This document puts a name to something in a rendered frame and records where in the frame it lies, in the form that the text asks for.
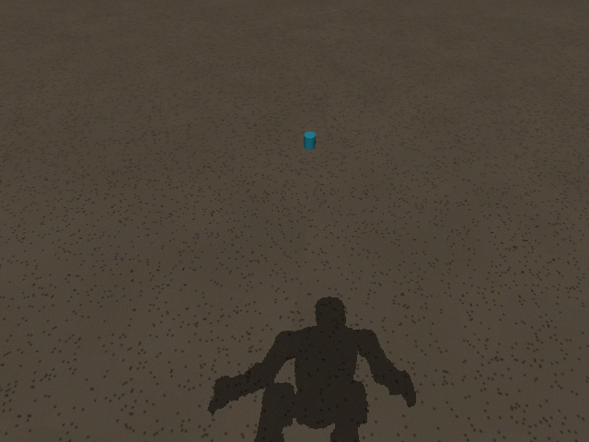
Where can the tin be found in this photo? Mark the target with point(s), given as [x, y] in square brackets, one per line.
[309, 140]

